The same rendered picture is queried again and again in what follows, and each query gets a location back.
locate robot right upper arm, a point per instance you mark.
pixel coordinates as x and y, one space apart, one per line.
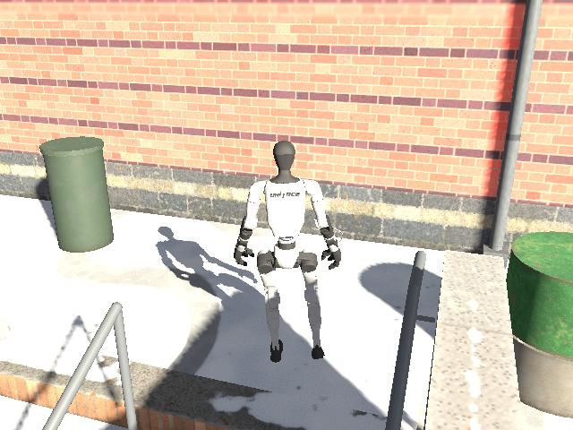
312 187

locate robot left upper arm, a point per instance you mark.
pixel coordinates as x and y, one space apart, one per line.
253 202

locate left robot hand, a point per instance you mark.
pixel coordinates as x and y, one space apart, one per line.
238 254

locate left robot shin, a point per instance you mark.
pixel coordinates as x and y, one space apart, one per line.
272 315

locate right robot forearm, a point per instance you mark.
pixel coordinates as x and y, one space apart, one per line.
329 237

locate right robot foot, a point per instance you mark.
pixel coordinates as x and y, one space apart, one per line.
317 352

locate right robot hand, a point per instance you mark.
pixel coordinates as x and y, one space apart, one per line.
333 256

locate left robot forearm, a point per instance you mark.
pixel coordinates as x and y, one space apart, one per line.
243 238

